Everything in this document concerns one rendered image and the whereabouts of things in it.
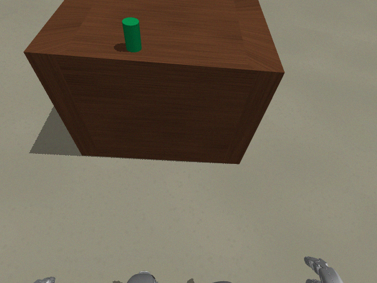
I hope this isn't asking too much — can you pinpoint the right robot hand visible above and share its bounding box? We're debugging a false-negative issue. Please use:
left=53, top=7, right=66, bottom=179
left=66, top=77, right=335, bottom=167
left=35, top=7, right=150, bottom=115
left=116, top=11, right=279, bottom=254
left=304, top=256, right=343, bottom=283

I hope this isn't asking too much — can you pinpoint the can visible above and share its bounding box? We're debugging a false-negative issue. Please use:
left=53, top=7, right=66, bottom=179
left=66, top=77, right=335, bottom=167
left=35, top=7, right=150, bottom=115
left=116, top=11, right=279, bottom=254
left=122, top=17, right=142, bottom=52

